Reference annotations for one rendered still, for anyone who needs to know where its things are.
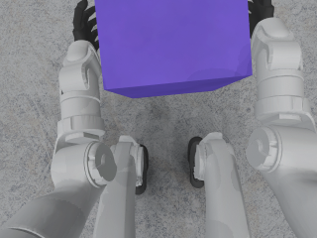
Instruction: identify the left robot shin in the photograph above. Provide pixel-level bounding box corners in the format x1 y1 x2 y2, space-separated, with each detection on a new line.
110 135 143 185

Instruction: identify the robot right thigh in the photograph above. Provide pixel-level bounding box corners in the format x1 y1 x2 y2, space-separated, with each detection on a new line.
195 139 253 238

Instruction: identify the robot right upper arm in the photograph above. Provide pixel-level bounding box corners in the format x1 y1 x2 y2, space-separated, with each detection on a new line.
246 124 317 238

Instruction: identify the robot right hand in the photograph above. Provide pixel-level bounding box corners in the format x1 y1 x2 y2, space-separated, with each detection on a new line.
248 0 274 39

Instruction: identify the carton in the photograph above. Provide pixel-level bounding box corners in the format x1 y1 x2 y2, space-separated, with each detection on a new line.
94 0 253 99

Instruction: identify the robot left upper arm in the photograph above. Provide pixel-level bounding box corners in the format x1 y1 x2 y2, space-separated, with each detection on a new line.
0 141 117 238

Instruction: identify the left robot forearm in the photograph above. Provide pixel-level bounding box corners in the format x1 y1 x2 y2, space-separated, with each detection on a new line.
51 40 106 176

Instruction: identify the robot left hand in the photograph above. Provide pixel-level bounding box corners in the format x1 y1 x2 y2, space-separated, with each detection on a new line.
72 0 99 53

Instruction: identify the right robot forearm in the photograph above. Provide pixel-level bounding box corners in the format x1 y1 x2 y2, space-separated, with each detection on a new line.
250 17 317 134

